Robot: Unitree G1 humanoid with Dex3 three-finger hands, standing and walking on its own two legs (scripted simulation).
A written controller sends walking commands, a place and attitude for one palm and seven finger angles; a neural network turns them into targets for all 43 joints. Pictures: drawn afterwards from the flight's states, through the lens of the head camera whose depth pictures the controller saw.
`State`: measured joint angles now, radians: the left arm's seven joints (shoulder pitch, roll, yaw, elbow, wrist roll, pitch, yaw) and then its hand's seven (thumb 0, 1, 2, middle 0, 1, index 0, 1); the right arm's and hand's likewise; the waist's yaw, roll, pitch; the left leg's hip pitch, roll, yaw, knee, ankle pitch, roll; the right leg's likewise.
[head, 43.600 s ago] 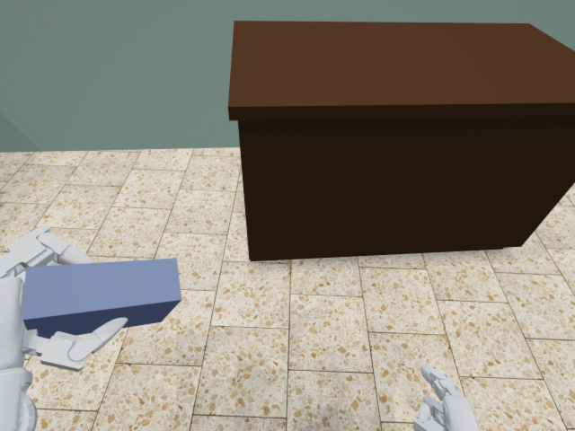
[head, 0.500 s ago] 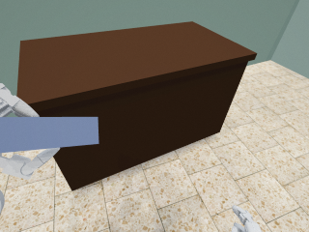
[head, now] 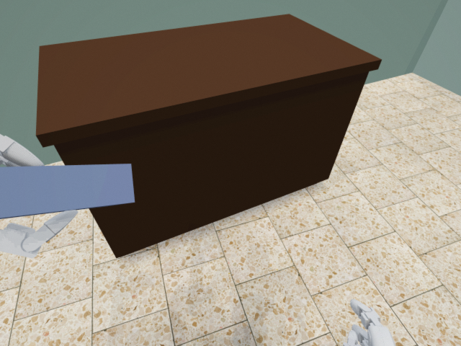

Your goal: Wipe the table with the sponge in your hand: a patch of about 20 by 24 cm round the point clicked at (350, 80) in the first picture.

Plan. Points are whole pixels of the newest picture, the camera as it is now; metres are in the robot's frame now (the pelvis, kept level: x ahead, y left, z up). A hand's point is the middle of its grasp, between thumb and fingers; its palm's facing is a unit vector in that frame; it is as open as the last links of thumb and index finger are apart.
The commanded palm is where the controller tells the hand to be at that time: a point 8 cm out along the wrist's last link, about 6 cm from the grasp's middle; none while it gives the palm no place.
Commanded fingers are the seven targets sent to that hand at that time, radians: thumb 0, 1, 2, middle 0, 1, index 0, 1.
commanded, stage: stop stepping back and stand still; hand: left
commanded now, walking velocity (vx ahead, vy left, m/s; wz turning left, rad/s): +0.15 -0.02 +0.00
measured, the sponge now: (82, 189) +0.25 +0.20 +0.22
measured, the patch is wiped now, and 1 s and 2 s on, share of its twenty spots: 0.95 0.95 0.95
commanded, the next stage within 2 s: stand and wait in 0.82 s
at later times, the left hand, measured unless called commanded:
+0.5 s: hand (22, 185) +0.23 +0.25 +0.24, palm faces +0.51 -0.78 -0.36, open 9.2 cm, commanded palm +0.17 +0.29 +0.25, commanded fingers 0.00 0.10 1.30 -1.20 -1.60 -1.20 -1.60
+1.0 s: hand (18, 179) +0.25 +0.27 +0.24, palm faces +0.45 -0.81 -0.37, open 9.2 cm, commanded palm +0.19 +0.32 +0.25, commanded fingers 0.00 0.10 1.30 -1.20 -1.60 -1.20 -1.60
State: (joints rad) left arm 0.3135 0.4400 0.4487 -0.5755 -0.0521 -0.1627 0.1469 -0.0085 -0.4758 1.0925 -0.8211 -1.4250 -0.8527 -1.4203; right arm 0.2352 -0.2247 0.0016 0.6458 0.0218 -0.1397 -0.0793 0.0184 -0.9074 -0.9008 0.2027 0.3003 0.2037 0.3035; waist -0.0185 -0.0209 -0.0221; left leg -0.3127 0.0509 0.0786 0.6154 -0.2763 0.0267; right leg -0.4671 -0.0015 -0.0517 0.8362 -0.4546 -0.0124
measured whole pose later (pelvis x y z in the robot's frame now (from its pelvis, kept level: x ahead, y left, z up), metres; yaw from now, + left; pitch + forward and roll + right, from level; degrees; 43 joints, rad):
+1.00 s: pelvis +0.04 +0.03 +0.02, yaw +1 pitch +0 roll -1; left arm 0.40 0.39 0.41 -0.61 -0.05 -0.16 0.15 -0.01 -0.47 1.09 -0.82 -1.43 -0.85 -1.42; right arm 0.15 -0.20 0.03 0.62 0.01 -0.08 -0.05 0.02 -0.91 -0.90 0.20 0.30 0.20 0.30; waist 0.00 0.00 0.01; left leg -0.25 0.05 0.06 0.51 -0.25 0.00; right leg -0.25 0.01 -0.03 0.45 -0.20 0.00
